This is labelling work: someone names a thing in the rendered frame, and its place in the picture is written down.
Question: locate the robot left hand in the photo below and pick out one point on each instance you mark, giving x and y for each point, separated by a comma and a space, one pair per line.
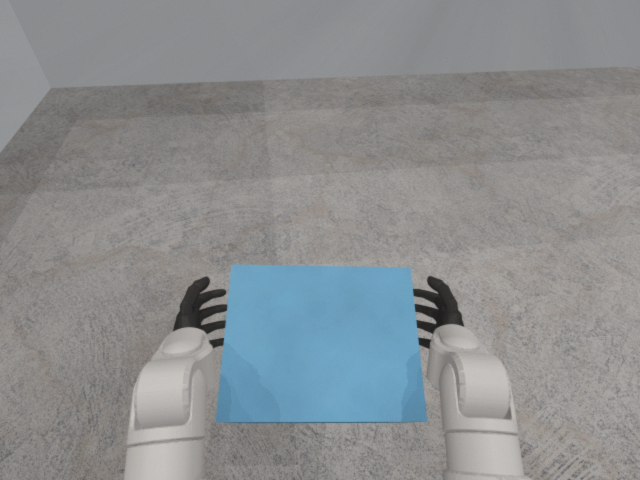
190, 315

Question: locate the robot right hand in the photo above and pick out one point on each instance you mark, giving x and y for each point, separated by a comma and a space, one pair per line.
447, 312

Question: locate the robot right forearm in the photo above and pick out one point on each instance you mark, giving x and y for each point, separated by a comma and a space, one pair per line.
477, 407

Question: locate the carton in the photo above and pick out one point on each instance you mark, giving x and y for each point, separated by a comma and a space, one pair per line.
320, 344

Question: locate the robot left forearm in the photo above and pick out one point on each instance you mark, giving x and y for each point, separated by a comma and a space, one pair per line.
168, 409

